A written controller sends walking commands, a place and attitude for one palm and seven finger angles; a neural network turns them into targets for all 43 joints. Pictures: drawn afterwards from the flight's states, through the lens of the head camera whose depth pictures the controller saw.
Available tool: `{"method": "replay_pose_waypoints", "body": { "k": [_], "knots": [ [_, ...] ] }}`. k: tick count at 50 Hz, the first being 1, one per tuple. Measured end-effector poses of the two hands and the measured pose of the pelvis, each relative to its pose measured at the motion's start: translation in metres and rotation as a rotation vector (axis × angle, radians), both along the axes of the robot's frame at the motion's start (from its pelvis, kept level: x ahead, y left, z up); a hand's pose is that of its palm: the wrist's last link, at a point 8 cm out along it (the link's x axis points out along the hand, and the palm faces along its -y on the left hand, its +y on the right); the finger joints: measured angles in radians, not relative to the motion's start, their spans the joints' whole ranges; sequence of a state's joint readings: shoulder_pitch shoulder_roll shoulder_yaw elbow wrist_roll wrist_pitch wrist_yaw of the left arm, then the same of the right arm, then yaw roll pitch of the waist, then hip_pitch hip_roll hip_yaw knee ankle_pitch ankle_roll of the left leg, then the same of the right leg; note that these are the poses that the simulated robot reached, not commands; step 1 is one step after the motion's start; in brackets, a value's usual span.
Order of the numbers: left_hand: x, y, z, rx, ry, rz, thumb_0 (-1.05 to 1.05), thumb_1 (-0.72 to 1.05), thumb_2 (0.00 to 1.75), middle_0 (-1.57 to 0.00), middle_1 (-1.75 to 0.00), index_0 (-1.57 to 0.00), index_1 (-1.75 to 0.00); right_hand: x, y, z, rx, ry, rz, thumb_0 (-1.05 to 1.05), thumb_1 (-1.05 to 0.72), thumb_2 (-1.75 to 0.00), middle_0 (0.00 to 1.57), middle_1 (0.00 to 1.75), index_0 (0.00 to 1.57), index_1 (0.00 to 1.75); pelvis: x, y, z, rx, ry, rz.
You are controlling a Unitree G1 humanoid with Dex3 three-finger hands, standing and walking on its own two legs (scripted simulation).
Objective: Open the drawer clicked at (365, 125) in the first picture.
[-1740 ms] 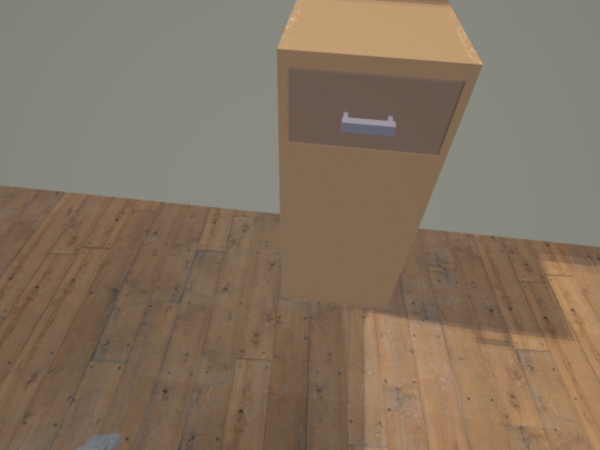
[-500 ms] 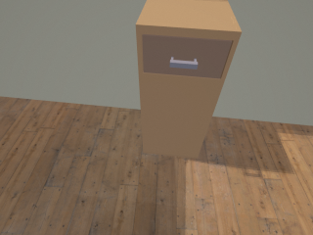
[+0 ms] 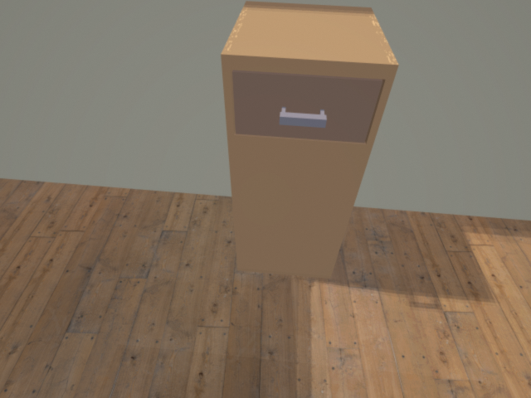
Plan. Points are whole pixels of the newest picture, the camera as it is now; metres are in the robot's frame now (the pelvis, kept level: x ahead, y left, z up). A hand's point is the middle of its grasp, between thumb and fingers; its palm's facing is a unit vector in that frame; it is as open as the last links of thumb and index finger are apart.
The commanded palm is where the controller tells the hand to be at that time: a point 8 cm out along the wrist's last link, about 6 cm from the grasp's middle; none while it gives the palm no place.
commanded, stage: take the last steps up to it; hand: left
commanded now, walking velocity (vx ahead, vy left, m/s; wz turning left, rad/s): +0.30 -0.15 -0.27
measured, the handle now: (302, 115) +0.76 -0.04 +0.04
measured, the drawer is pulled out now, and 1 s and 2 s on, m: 0.00 0.00 0.00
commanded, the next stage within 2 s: come to a stop and stand still in 0.56 s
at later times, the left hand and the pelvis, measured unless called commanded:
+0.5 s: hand out of the picture +0.09 +0.05 -0.17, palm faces -0.04 -0.99 -0.14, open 7.4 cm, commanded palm none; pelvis +0.12 -0.11 +0.00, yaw -5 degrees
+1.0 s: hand (245, 329) +0.30 +0.06 -0.19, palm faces -0.06 -0.98 -0.20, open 7.4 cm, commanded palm none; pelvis +0.23 -0.12 +0.00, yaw -8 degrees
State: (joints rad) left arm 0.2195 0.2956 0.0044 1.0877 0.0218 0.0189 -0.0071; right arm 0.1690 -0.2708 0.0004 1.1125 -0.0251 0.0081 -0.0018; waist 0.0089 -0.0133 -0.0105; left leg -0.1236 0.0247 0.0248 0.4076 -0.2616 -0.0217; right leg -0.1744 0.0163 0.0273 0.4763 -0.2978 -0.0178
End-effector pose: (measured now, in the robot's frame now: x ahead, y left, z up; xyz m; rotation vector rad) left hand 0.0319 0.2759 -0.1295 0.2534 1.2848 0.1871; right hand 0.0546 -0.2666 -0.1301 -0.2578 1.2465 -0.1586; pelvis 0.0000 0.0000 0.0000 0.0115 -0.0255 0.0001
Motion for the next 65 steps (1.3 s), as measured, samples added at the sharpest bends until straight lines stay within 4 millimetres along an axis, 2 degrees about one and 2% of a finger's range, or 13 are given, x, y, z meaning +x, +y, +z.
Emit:
{"method": "replay_pose_waypoints", "body": {
  "k": [5, 10, 14, 21, 27, 34, 38, 41, 47, 51, 58, 61, 65],
  "knots": [
    [0.000, -0.029, -0.008, -0.044, 0.090, -0.024, 0.01, 0.91, 0.90, -0.20, -0.30, -0.20, -0.30, -0.026, -0.003, -0.012, 0.042, 0.034, -0.093, 0.01, -0.90, -0.90, 0.20, 0.30, 0.20, 0.30, 0.017, -0.018, -0.004, 0.017, 0.010, -0.050],
    [0.031, -0.071, -0.012, -0.066, 0.074, -0.045, 0.01, 0.91, 0.90, -0.20, -0.30, -0.20, -0.30, -0.058, -0.028, -0.030, 0.064, 0.162, -0.169, 0.01, -0.90, -0.90, 0.20, 0.30, 0.20, 0.30, 0.039, -0.049, -0.014, 0.014, 0.006, -0.078],
    [0.045, -0.102, -0.018, -0.064, 0.027, -0.006, 0.01, 0.91, 0.90, -0.20, -0.30, -0.20, -0.30, -0.054, -0.053, -0.035, 0.067, 0.247, -0.174, 0.01, -0.91, -0.90, 0.20, 0.30, 0.20, 0.30, 0.058, -0.073, -0.019, -0.006, 0.000, -0.063],
    [0.048, -0.154, -0.014, -0.116, 0.127, 0.000, 0.00, 0.91, 0.90, -0.20, -0.30, -0.20, -0.30, 0.036, -0.079, -0.014, 0.060, 0.086, -0.170, 0.01, -0.91, -0.90, 0.20, 0.29, 0.20, 0.30, 0.099, -0.098, -0.003, -0.014, 0.018, -0.082],
    [0.064, -0.185, -0.020, -0.163, 0.177, 0.008, 0.00, 0.90, 0.90, -0.20, -0.30, -0.20, -0.30, 0.124, -0.078, -0.009, 0.084, -0.044, -0.148, 0.01, -0.91, -0.90, 0.19, 0.29, 0.19, 0.30, 0.137, -0.110, -0.003, -0.035, 0.025, -0.096],
    [0.095, -0.196, -0.033, -0.187, 0.222, 0.042, 0.00, 0.90, 0.90, -0.20, -0.30, -0.20, -0.30, 0.219, -0.061, -0.010, 0.112, -0.124, -0.096, 0.01, -0.91, -0.90, 0.20, 0.29, 0.20, 0.30, 0.191, -0.114, -0.012, -0.047, 0.021, -0.103],
    [0.123, -0.190, -0.043, -0.188, 0.258, 0.045, 0.00, 0.90, 0.90, -0.20, -0.30, -0.20, -0.30, 0.253, -0.053, -0.014, 0.093, -0.165, -0.106, 0.01, -0.91, -0.90, 0.20, 0.29, 0.20, 0.30, 0.223, -0.110, -0.021, -0.052, 0.008, -0.120],
    [0.158, -0.181, -0.042, -0.163, 0.237, 0.007, 0.01, 0.91, 0.90, -0.20, -0.30, -0.20, -0.30, 0.249, -0.052, -0.011, 0.085, -0.160, -0.156, 0.01, -0.91, -0.90, 0.20, 0.29, 0.20, 0.30, 0.233, -0.109, -0.017, -0.036, -0.012, -0.151],
    [0.240, -0.166, -0.030, -0.112, 0.082, -0.047, 0.01, 0.91, 0.90, -0.20, -0.30, -0.20, -0.30, 0.226, -0.086, 0.002, 0.001, -0.084, -0.197, -0.03, -0.95, -0.90, 0.20, 0.30, 0.20, 0.30, 0.235, -0.113, -0.005, -0.040, -0.009, -0.150],
    [0.271, -0.166, -0.024, -0.083, -0.002, -0.057, 0.00, 0.91, 0.90, -0.19, -0.30, -0.20, -0.30, 0.206, -0.104, 0.002, -0.005, -0.012, -0.198, -0.02, -0.93, -0.90, 0.20, 0.30, 0.20, 0.30, 0.231, -0.125, -0.004, -0.041, 0.001, -0.140],
    [0.277, -0.194, -0.015, -0.039, -0.030, -0.112, 0.00, 0.91, 0.90, -0.19, -0.30, -0.20, -0.30, 0.176, -0.132, -0.018, 0.058, 0.005, -0.244, 0.00, -0.91, -0.90, 0.20, 0.29, 0.20, 0.30, 0.219, -0.157, -0.011, -0.016, 0.006, -0.152],
    [0.267, -0.214, -0.014, -0.019, -0.040, -0.134, 0.00, 0.91, 0.90, -0.19, -0.30, -0.20, -0.30, 0.160, -0.144, -0.035, 0.101, 0.011, -0.269, 0.00, -0.91, -0.90, 0.20, 0.29, 0.20, 0.30, 0.211, -0.173, -0.018, -0.002, 0.001, -0.155],
    [0.249, -0.240, -0.004, -0.031, -0.030, -0.135, 0.00, 0.91, 0.90, -0.19, -0.30, -0.20, -0.30, 0.139, -0.150, -0.036, 0.139, 0.059, -0.282, 0.01, -0.91, -0.90, 0.20, 0.29, 0.20, 0.30, 0.206, -0.185, -0.010, 0.004, 0.001, -0.145]
  ]
}}
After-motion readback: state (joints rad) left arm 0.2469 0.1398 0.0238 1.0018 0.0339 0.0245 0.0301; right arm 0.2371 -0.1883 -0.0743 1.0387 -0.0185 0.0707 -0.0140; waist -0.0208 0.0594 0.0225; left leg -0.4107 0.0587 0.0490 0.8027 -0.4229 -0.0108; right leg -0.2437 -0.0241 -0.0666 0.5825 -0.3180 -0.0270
